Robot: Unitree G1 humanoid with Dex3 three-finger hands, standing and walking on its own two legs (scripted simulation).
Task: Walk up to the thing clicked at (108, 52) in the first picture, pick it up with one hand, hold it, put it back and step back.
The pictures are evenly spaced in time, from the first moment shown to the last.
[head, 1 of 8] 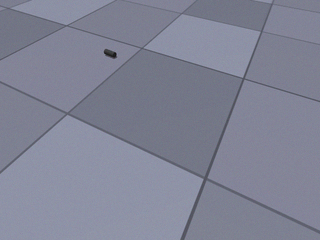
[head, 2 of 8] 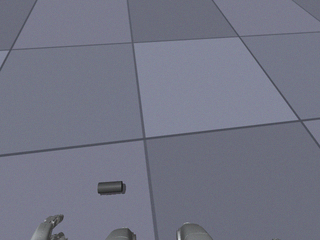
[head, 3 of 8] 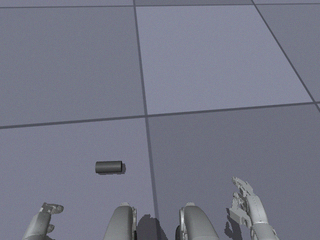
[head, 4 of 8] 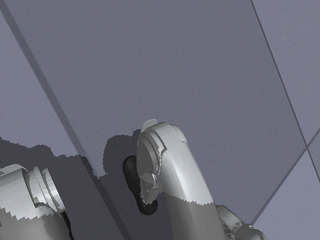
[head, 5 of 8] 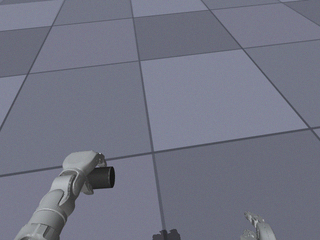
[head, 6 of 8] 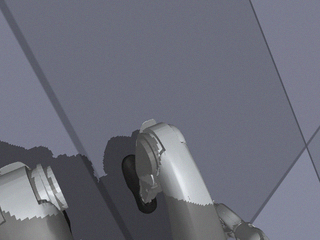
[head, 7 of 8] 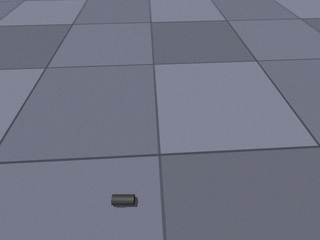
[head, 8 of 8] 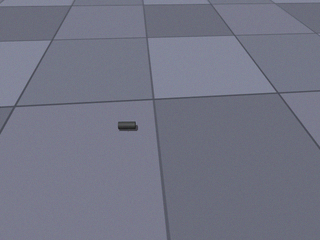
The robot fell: no
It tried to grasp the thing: yes
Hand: left
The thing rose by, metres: 0.67
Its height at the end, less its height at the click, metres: +0.00
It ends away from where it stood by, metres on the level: 0.01
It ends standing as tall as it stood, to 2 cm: yes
